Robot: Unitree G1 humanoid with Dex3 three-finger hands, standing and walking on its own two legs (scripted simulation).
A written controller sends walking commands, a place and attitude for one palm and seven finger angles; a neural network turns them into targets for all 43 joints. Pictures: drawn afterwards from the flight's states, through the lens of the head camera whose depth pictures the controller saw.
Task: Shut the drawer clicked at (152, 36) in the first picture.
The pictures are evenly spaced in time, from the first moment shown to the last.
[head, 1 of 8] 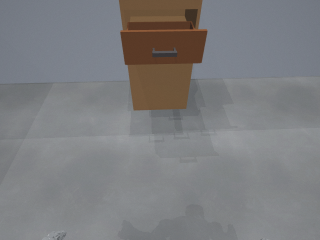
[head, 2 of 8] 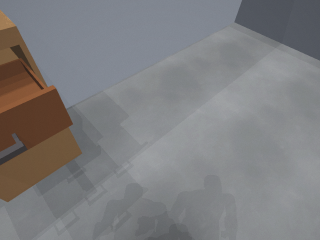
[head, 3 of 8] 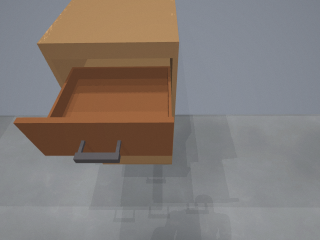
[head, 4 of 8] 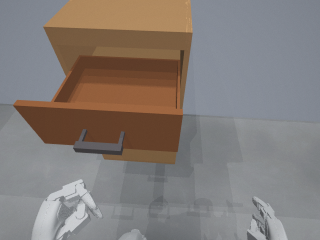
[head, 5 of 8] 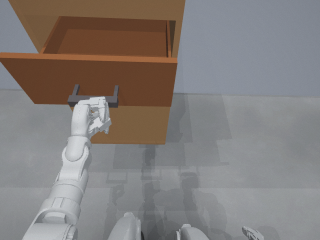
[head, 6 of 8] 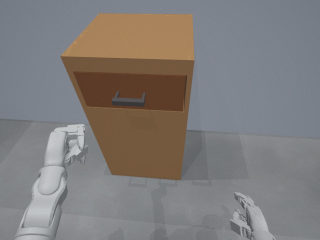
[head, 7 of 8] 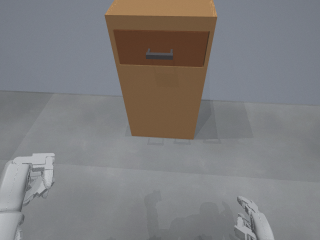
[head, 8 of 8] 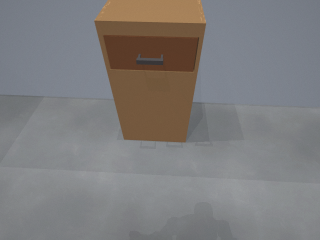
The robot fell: no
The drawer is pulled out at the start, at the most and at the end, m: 0.29 0.29 0.00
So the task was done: yes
